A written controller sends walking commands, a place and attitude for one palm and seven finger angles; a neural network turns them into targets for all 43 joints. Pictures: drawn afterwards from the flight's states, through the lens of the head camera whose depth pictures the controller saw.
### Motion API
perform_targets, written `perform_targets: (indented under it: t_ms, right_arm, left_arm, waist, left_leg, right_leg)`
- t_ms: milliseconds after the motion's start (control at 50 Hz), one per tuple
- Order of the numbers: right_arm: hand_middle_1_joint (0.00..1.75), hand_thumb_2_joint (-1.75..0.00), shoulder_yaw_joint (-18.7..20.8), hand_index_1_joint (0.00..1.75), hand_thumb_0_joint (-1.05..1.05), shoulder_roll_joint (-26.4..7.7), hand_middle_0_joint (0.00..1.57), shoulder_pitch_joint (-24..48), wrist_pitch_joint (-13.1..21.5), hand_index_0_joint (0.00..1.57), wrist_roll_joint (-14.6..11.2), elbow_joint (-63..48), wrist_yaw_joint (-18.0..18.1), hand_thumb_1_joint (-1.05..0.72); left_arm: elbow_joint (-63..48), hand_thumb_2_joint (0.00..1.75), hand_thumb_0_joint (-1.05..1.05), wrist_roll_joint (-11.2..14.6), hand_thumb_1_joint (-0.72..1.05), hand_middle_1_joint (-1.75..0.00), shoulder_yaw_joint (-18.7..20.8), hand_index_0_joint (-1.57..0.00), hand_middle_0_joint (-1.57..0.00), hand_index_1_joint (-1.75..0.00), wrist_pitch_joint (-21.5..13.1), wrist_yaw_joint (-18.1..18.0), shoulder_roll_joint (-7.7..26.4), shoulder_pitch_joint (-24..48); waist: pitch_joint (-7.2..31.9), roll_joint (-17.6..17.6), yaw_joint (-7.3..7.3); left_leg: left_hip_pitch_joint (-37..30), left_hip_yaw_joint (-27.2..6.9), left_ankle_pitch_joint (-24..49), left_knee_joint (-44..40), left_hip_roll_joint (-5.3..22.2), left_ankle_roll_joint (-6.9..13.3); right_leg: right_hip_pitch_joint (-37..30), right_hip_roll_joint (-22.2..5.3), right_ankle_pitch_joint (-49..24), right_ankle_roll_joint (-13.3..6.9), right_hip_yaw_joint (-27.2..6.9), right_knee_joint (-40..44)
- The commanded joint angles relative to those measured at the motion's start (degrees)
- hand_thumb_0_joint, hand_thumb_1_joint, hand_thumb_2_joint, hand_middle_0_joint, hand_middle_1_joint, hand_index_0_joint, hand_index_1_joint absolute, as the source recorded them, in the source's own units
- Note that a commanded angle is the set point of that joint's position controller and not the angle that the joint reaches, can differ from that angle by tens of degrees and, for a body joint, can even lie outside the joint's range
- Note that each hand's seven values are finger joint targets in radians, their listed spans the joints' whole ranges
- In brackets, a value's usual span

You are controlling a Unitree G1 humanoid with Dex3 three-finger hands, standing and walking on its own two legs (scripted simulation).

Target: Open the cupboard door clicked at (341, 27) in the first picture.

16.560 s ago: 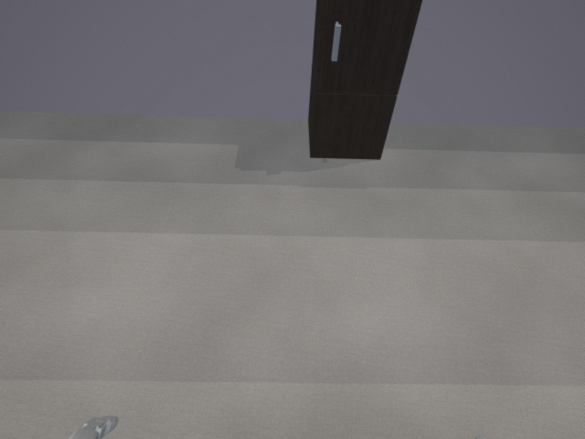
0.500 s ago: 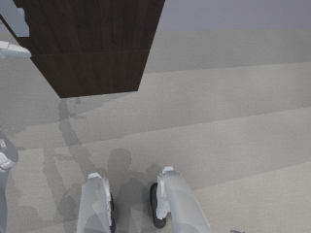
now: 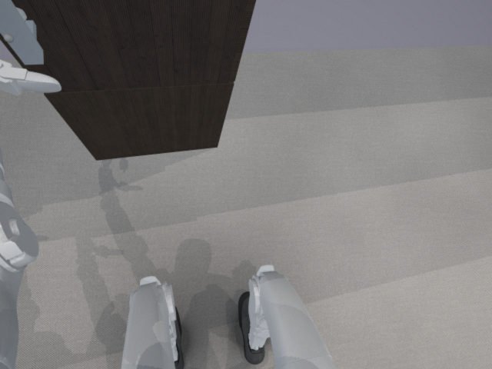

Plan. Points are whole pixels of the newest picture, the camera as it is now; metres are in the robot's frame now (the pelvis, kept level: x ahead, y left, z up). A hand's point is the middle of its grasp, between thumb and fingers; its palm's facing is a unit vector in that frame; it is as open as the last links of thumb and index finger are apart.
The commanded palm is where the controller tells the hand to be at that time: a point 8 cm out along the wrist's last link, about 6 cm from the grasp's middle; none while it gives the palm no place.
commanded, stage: slide the fingers in behind the handle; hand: left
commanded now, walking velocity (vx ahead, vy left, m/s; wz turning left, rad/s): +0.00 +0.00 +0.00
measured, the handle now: (6, 3) +0.60 +0.27 +0.05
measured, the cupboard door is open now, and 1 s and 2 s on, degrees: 0 0 44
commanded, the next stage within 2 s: close the thumb around the handle in 0.18 s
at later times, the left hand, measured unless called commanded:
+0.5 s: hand (12, 37) +0.56 +0.26 +0.05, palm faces +0.12 -0.99 -0.03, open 12.6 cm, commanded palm +0.55 +0.26 +0.05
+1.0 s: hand (31, 40) +0.56 +0.24 +0.05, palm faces +0.08 -1.00 -0.02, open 5.8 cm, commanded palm +0.55 +0.26 +0.05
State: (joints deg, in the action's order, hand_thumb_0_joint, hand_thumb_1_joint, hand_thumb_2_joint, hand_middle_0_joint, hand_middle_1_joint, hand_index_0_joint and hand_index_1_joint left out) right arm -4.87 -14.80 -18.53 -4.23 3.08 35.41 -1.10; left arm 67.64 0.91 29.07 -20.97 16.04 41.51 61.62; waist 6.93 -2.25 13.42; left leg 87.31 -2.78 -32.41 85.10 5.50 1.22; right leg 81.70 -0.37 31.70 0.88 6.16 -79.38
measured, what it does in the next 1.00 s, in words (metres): stands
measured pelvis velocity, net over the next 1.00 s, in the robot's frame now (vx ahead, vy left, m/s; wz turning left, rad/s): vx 0.00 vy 0.00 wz -0.01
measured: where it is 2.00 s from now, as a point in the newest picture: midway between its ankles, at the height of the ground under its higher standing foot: (213, 345)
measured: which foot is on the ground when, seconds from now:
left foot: down 0.00-1.00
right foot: down 0.00-1.00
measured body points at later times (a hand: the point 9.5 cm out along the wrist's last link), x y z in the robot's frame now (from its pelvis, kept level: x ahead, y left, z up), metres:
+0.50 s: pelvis +0.00 +0.00 +0.00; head +0.21 +0.05 +0.40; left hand +0.55 +0.31 +0.05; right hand +0.01 -0.26 -0.10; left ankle +0.04 +0.11 -0.57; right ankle +0.04 -0.14 -0.57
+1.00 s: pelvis +0.00 +0.00 +0.00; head +0.21 +0.04 +0.40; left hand +0.55 +0.29 +0.05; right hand +0.02 -0.26 -0.10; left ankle +0.04 +0.11 -0.57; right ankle +0.04 -0.14 -0.57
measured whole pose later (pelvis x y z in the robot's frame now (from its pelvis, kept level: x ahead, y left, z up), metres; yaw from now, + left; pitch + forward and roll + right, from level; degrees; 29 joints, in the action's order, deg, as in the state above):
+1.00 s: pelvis +0.00 +0.00 +0.00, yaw +0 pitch +33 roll -7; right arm -4.7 -15.0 -17.8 -4.9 2.8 34.2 -1.0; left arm 66.4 0.5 30.6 -21.8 16.5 38.7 59.3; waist 6.9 -2.8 13.7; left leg 86.0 -2.1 -32.6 84.6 5.8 1.2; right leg 81.0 0.1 31.7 1.0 5.3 -79.2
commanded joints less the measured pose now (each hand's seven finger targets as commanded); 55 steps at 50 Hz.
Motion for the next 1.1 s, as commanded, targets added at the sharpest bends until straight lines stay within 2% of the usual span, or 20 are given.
perform_targets:
  t_ms: [0, 80, 140, 200, 220, 260, 340, 420, 440, 520, 560, 640, 680, 700, 760, 820, 980, 1020, 1060, 1080]
  right_arm:
    - [0.3, -0.9, 4.31, 0.3, 0.0, -12.38, 0.2, -13.18, -0.04, 0.2, -0.25, -0.66, 1.06, -0.9]
    - [0.3, -0.9, 4.5, 0.3, 0.0, -12.35, 0.2, -13.22, -0.15, 0.2, -0.23, -0.92, 1.01, -0.9]
    - [0.3, -0.9, 4.45, 0.3, 0.0, -12.55, 0.2, -13.24, -0.1, 0.2, -0.13, -0.66, 0.96, -0.9]
    - [0.3, -0.9, 4.23, 0.3, 0.0, -12.49, 0.2, -13.05, 0.0, 0.2, -0.26, -0.69, 1.21, -0.9]
    - [0.3, -0.9, 4.21, 0.3, 0.0, -12.48, 0.2, -13.18, 0.08, 0.2, -0.2, -0.72, 1.3, -0.9]
    - [0.3, -0.9, 4.4, 0.3, 0.0, -12.29, 0.2, -13.13, 0.11, 0.2, -0.16, -0.9, 0.96, -0.9]
    - [0.3, -0.9, 4.28, 0.3, 0.0, -12.53, 0.2, -13.15, -0.1, 0.2, -0.03, -0.74, 0.99, -0.9]
    - [0.3, -0.9, 4.55, 0.3, 0.0, -12.22, 0.2, -13.03, 0.06, 0.2, -0.05, -0.92, 0.82, -0.9]
    - [0.3, -0.9, 4.5, 0.3, 0.0, -12.46, 0.2, -13.19, -0.06, 0.2, -0.01, -0.87, 0.8, -0.9]
    - [0.3, -0.9, 4.24, 0.3, 0.0, -12.27, 0.2, -13.04, -0.09, 0.2, -0.19, -0.83, 0.94, -0.9]
    - [0.3, -0.9, 4.6, 0.3, 0.0, -12.16, 0.2, -13.11, -0.15, 0.2, -0.11, -0.96, 0.74, -0.9]
    - [0.3, -0.9, 4.55, 0.3, 0.0, -12.26, 0.2, -13.43, -0.3, 0.2, -0.02, -0.94, 0.67, -0.9]
    - [0.3, -0.9, 4.61, 0.3, 0.0, -12.01, 0.2, -13.05, -0.36, 0.2, -0.15, -0.88, 0.61, -0.9]
    - [0.3, -0.9, 4.5, 0.3, 0.0, -12.14, 0.2, -13.14, -0.33, 0.2, -0.17, -0.7, 0.78, -0.9]
    - [0.3, -0.9, 4.34, 0.3, 0.0, -12.22, 0.2, -13.22, -0.26, 0.2, -0.21, -0.94, 1.0, -0.9]
    - [0.3, -0.9, 4.4, 0.3, 0.0, -12.08, 0.2, -12.99, -0.28, 0.2, -0.17, -1.44, 0.91, -0.9]
    - [0.3, -0.9, 4.14, 0.3, 0.0, -11.89, 0.2, -12.0, -0.5, 0.2, -0.43, -2.22, 1.1, -0.9]
    - [0.3, -0.9, 4.15, 0.3, 0.0, -11.72, 0.2, -12.0, -0.36, 0.2, -0.37, -2.38, 1.09, -0.9]
    - [0.3, -0.9, 4.2, 0.3, 0.0, -11.83, 0.2, -11.98, -0.32, 0.2, -0.31, -2.13, 0.96, -0.9]
    - [0.3, -0.9, 4.41, 0.3, 0.0, -11.58, 0.2, -11.9, -0.15, 0.2, -0.25, -1.95, 0.78, -0.9]
  left_arm:
    - [-11.57, 0.3, 0.0, 0.71, -0.5, -1.2, 0.41, -0.3, -0.3, -1.2, -3.18, 0.79, 14.15, 24.32]
    - [-13.39, 0.3, 0.0, 0.85, -0.5, -1.2, 0.3, -0.3, -0.3, -1.2, -3.26, 1.08, 13.57, 23.36]
    - [-14.21, 0.3, 0.0, 0.99, -0.5, -1.2, -0.04, -0.3, -0.3, -1.2, -3.24, 0.69, 13.28, 25.0]
    - [-12.28, 0.3, 0.0, 0.85, -0.5, -1.2, 0.62, -0.3, -0.3, -1.2, -2.69, -0.07, 14.2, 25.58]
    - [-12.99, 0.3, 0.0, 0.52, -0.5, -1.2, 1.67, -0.3, -0.3, -1.2, -3.12, -0.39, 15.66, 25.93]
    - [-13.69, 0.3, 0.0, 0.34, -0.5, -1.2, 1.16, -0.3, -0.3, -1.2, -3.48, -0.62, 14.48, 24.54]
    - [-14.27, 0.4, 0.0, 0.39, -0.28, -1.22, 1.62, -0.32, -0.32, -1.22, -3.94, -0.6, 15.25, 24.7]
    - [-14.68, 0.49, 0.0, 0.82, -0.05, -1.25, 1.12, -0.33, -0.33, -1.25, -4.24, -0.16, 13.62, 23.86]
    - [-15.11, 0.52, 0.0, 0.86, 0.0, -1.25, 1.95, -0.34, -0.34, -1.25, -4.3, -0.2, 14.81, 23.81]
    - [-11.72, 0.61, 0.0, 0.71, 0.23, -1.28, 0.97, -0.35, -0.35, -1.28, -3.6, -0.34, 13.54, 23.07]
    - [-13.01, 0.66, 0.0, 0.54, 0.34, -1.29, -0.21, -0.36, -0.36, -1.29, -3.46, -0.53, 11.77, 22.77]
    - [-14.05, 0.76, 0.0, 0.8, 0.56, -1.31, 1.31, -0.38, -0.38, -1.31, -4.0, -0.68, 13.45, 22.49]
    - [-12.52, 0.8, 0.0, 0.88, 0.68, -1.33, 0.14, -0.38, -0.38, -1.33, -3.8, -0.52, 11.55, 21.82]
    - [-11.9, 0.83, 0.0, 0.88, 0.73, -1.33, 0.54, -0.39, -0.39, -1.33, -3.66, -0.57, 12.37, 22.42]
    - [-12.58, 0.9, 0.0, 0.79, 0.9, -1.35, 2.59, -0.4, -0.4, -1.35, -3.98, -0.5, 15.67, 23.17]
    - [-14.31, 0.9, 0.0, 0.77, 0.9, -1.35, 4.17, -0.4, -0.4, -1.35, -4.95, -0.19, 17.27, 20.86]
    - [-13.83, 0.9, 0.0, 0.73, 0.9, -1.35, 4.78, -0.4, -0.4, -1.35, -4.25, -2.0, 17.53, 22.16]
    - [-15.08, 0.9, 0.0, 0.23, 0.9, -1.35, 5.35, -0.4, -0.4, -1.35, -4.94, -2.43, 18.28, 22.15]
    - [-15.08, 0.9, 0.0, 0.02, 0.9, -1.35, 3.97, -0.4, -0.4, -1.35, -5.19, -2.68, 16.8, 22.27]
    - [-15.3, 0.9, 0.0, 0.21, 0.9, -1.35, 1.26, -0.4, -0.4, -1.35, -5.19, -2.59, 12.97, 22.58]
  waist:
    - [34.72, -14.06, 1.77]
    - [37.21, -16.54, 0.8]
    - [36.17, -17.21, 1.27]
    - [33.85, -13.57, 1.98]
    - [34.5, -15.17, 1.39]
    - [36.38, -16.86, 0.8]
    - [35.77, -15.38, 1.34]
    - [36.62, -16.62, 0.9]
    - [37.48, -16.49, 0.56]
    - [33.19, -14.48, 1.22]
    - [35.54, -16.42, 0.87]
    - [36.46, -15.1, 0.68]
    - [34.67, -14.04, 1.06]
    - [33.75, -11.86, 1.64]
    - [35.4, -13.56, 0.82]
    - [37.89, -15.54, -0.51]
    - [35.17, -13.25, -0.02]
    - [36.95, -13.8, -0.56]
    - [37.11, -13.91, -0.02]
    - [36.62, -14.07, 0.68]
  left_leg:
    - [-33.71, -3.73, 21.97, -8.74, -1.65, 0.78]
    - [-37.35, -4.25, 24.83, -9.19, -1.6, 0.36]
    - [-38.3, -4.88, 23.82, -9.6, -1.39, 0.2]
    - [-33.96, -4.25, 20.57, -9.42, -1.56, 0.69]
    - [-35.17, -4.48, 21.55, -9.47, -1.55, 0.56]
    - [-37.25, -4.38, 23.13, -9.58, -1.63, 0.28]
    - [-37.24, -4.7, 24.39, -9.54, -1.29, 0.31]
    - [-38.53, -4.78, 25.33, -9.6, -1.43, 0.21]
    - [-38.86, -4.86, 25.89, -9.73, -1.41, 0.05]
    - [-36.1, -4.66, 22.64, -10.13, -1.43, 0.32]
    - [-38.3, -4.75, 24.32, -10.17, -1.5, 0.09]
    - [-38.25, -4.54, 26.6, -9.94, -1.44, 0.18]
    - [-36.8, -4.27, 24.41, -9.93, -1.57, 0.29]
    - [-34.55, -3.89, 23.31, -9.57, -1.54, 0.63]
    - [-33.57, -3.37, 23.92, -9.13, -1.77, 0.71]
    - [-35.95, -3.37, 27.41, -8.79, -1.71, 0.5]
    - [-32.28, -2.88, 22.82, -9.17, -1.72, 0.74]
    - [-33.13, -3.07, 23.9, -8.93, -1.74, 0.73]
    - [-34.07, -3.16, 23.67, -9.13, -1.62, 0.59]
    - [-34.83, -3.23, 23.19, -9.34, -1.62, 0.52]
  right_leg:
    - [-10.41, 3.11, -13.85, -1.95, -1.84, 9.06]
    - [-9.98, 2.97, -14.93, -2.17, -1.51, 8.73]
    - [-7.91, 2.95, -13.78, -2.19, -1.19, 8.66]
    - [-9.39, 3.01, -12.64, -1.82, -1.54, 9.1]
    - [-9.0, 2.95, -12.86, -2.08, -1.5, 8.64]
    - [-9.0, 2.97, -13.56, -2.17, -1.51, 8.88]
    - [-9.1, 2.97, -14.35, -2.08, -1.34, 8.63]
    - [-8.77, 2.94, -14.7, -2.2, -1.4, 8.65]
    - [-9.45, 2.93, -14.99, -2.17, -1.24, 8.58]
    - [-8.71, 2.93, -13.27, -2.06, -1.3, 8.95]
    - [-8.48, 2.93, -14.01, -2.15, -1.24, 8.98]
    - [-10.25, 3.0, -15.8, -2.03, -1.39, 8.97]
    - [-9.86, 3.08, -14.64, -1.99, -1.48, 9.41]
    - [-10.9, 3.1, -14.67, -1.79, -1.72, 9.55]
    - [-12.64, 2.99, -15.52, -1.81, -2.1, 9.08]
    - [-13.13, 2.99, -17.63, -2.12, -2.25, 8.4]
    - [-13.85, 2.92, -15.01, -1.52, -2.47, 9.0]
    - [-14.13, 2.94, -15.62, -1.71, -2.65, 8.43]
    - [-13.37, 2.97, -15.16, -1.62, -2.48, 8.7]
    - [-12.49, 3.03, -14.77, -1.64, -2.44, 9.02]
